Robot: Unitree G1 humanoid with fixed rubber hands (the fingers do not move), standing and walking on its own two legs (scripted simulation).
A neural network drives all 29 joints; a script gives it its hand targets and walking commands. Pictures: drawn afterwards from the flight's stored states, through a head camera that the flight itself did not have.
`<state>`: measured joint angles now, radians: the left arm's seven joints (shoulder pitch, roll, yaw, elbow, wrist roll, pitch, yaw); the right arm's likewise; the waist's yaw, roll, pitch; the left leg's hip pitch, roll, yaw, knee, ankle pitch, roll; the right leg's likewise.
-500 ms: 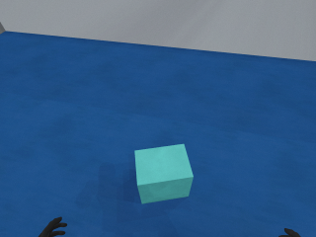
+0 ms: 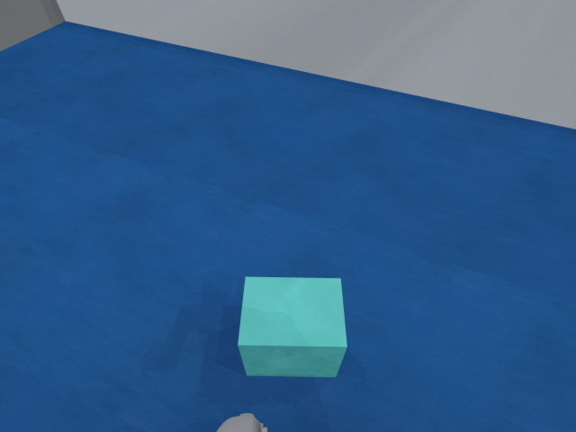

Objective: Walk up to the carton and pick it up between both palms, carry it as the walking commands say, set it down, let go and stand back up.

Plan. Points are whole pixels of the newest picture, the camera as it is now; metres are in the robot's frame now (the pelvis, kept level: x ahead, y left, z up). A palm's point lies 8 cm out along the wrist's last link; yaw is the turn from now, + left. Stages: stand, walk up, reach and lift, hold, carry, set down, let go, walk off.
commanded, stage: walk up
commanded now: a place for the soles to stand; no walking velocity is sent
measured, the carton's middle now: (292, 328) +0.51 +0.03 -0.62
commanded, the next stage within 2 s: reach and lift in 1.76 s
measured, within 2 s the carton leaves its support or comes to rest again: neither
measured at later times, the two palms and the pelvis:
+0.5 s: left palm (92, 400) +0.18 +0.31 -0.07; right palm (533, 378) +0.23 -0.33 -0.08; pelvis +0.06 -0.03 +0.00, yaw +5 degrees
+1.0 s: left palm out of the picture +0.10 +0.36 -0.09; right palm (508, 375) +0.23 -0.29 -0.08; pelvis +0.07 +0.01 +0.00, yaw +6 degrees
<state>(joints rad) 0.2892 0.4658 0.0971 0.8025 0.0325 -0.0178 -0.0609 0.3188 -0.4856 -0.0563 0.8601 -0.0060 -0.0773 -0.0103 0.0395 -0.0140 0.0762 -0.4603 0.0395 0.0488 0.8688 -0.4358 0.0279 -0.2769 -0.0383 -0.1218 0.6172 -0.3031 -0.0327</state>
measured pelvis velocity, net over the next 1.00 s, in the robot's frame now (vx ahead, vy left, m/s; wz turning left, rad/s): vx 0.07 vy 0.01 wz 0.10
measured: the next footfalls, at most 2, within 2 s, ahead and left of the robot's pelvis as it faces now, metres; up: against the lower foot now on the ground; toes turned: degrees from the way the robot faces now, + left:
left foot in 0.08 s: +0.13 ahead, +0.10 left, +0.00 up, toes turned -1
